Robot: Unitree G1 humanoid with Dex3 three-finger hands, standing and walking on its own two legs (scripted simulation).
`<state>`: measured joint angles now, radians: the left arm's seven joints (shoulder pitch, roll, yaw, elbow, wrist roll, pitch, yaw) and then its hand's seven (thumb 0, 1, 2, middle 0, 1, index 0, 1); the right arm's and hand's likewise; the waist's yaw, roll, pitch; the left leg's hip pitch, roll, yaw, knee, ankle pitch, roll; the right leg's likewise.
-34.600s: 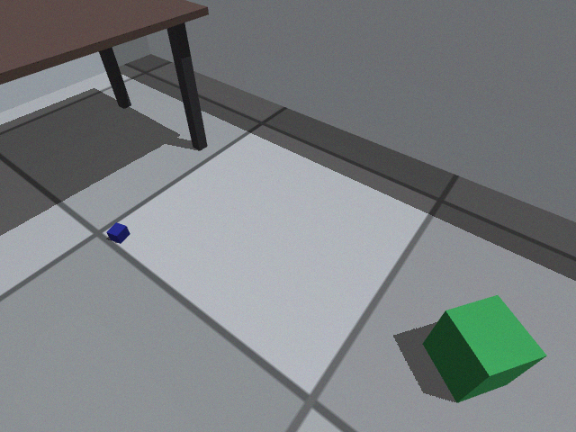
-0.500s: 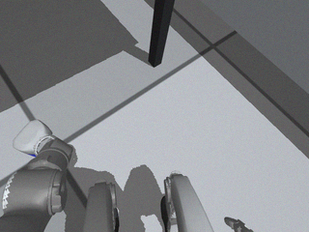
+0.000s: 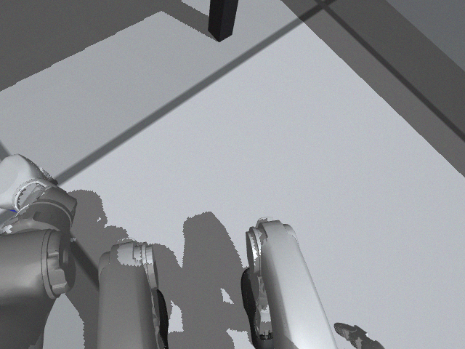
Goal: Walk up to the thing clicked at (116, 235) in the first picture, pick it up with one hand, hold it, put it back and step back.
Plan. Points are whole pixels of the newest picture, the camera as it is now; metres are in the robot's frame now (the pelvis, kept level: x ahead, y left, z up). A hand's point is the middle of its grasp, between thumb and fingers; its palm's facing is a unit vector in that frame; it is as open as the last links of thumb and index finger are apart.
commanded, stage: crouch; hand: left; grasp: from above
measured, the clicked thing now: (38, 199) +0.42 +0.32 -0.19
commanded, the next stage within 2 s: lower in 0.62 s
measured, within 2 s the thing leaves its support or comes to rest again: rests again in 1.84 s
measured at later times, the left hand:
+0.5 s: hand (45, 204) +0.42 +0.31 -0.21, palm faces -0.19 -0.37 -0.91, open 6.4 cm
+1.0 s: hand (52, 208) +0.42 +0.32 -0.25, palm faces -0.21 -0.38 -0.90, open 6.3 cm
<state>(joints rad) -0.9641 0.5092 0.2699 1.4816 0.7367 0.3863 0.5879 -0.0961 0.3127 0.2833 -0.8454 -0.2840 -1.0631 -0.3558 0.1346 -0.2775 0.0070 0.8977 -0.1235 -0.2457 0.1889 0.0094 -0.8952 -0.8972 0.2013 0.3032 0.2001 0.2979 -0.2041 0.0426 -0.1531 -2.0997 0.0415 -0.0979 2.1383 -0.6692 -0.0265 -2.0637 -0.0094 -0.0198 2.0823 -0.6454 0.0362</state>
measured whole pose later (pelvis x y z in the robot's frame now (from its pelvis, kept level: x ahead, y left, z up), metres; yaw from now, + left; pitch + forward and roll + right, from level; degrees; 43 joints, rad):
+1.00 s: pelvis +0.00 +0.00 -0.08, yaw -2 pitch +33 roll -6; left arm -1.06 0.69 0.41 1.70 0.82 0.26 0.63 -0.13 0.32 0.20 -0.92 -0.20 -1.17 -0.26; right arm 0.16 -0.32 0.05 0.91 -0.19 -0.32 0.29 0.01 -0.91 -0.90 0.20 0.30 0.20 0.30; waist -0.24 0.01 -0.02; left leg -2.31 0.03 -0.14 2.41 -0.68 -0.02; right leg -2.27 0.01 -0.02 2.33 -0.65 0.05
